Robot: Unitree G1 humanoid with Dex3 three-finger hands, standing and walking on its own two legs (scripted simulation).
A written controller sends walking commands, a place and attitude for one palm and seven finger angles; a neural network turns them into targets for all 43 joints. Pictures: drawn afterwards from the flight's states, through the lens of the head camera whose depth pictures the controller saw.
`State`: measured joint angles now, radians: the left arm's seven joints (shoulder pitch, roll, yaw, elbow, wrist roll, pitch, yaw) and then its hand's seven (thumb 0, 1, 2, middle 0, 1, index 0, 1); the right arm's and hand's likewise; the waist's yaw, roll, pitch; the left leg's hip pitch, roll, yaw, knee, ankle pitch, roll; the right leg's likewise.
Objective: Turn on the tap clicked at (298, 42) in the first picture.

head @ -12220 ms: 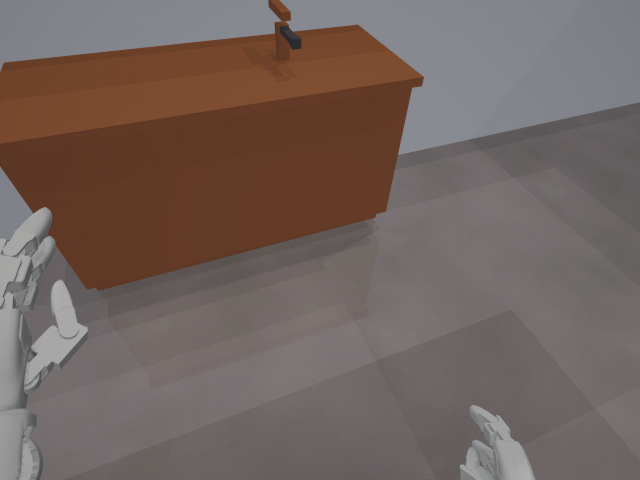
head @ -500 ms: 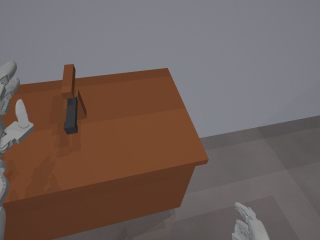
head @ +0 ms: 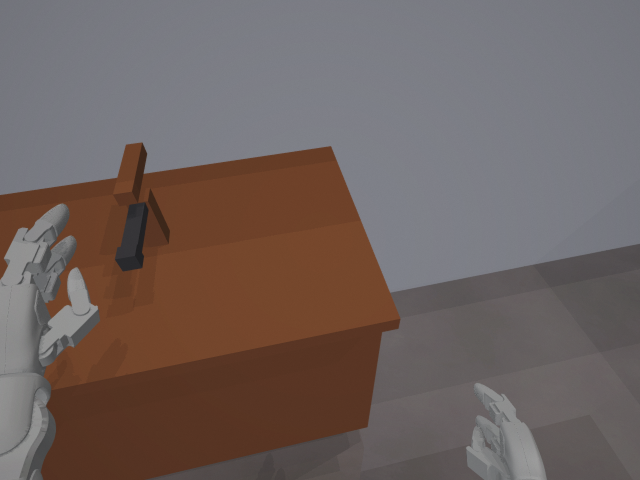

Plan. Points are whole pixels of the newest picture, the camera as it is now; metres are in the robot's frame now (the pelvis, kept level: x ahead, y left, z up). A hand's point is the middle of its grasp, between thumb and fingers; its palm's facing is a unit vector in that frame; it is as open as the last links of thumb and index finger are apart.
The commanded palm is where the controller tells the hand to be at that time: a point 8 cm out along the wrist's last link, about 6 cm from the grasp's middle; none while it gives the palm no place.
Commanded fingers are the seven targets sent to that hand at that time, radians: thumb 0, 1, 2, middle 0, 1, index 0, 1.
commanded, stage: turn the palm inward beside the body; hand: left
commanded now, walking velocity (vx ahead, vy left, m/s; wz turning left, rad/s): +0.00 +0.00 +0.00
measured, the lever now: (129, 257) +0.38 +0.33 +0.05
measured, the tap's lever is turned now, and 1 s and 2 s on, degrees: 0 0 0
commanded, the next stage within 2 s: reach beside the lever's end, fingers flat in 1.58 s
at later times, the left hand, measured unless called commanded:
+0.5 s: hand (95, 333) +0.21 +0.25 +0.15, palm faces +0.43 -0.87 -0.24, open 7.5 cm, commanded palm +0.16 +0.29 +0.16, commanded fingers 0.00 0.90 0.90 -0.20 -0.30 -0.20 -0.30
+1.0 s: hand (80, 367) +0.18 +0.25 +0.13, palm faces +0.46 -0.87 -0.16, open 7.5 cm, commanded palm +0.13 +0.29 +0.14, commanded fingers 0.00 0.90 0.90 -0.20 -0.30 -0.20 -0.30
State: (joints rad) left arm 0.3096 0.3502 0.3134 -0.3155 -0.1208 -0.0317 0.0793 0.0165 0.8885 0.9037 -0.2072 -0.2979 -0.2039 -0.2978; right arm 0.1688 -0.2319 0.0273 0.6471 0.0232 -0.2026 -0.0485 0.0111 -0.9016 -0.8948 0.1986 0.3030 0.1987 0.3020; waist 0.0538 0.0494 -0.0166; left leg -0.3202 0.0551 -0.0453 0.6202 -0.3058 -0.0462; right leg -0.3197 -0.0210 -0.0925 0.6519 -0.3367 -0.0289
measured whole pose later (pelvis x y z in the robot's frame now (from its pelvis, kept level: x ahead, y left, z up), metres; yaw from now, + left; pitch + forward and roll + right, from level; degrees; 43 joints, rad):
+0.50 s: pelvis +0.02 +0.01 -0.01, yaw +1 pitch +2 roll +0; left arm 0.50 0.27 0.28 -0.45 -0.18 -0.07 0.11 0.02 0.89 0.90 -0.21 -0.30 -0.21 -0.30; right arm 0.24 -0.25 -0.01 0.62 0.03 -0.26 -0.06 0.01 -0.90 -0.90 0.20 0.30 0.20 0.30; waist 0.07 0.05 -0.07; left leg -0.37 0.04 -0.05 0.69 -0.37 -0.06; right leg -0.36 -0.04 -0.10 0.71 -0.40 -0.02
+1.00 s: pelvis +0.01 +0.02 -0.01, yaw +1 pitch +2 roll +0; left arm 0.57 0.23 0.22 -0.52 -0.21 0.01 0.16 0.02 0.89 0.90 -0.21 -0.30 -0.20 -0.30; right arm 0.23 -0.24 0.03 0.62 0.03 -0.28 -0.07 0.01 -0.90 -0.90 0.20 0.30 0.20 0.30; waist 0.07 0.05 -0.07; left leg -0.39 0.03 -0.06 0.72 -0.36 -0.04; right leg -0.36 -0.05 -0.10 0.71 -0.37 0.00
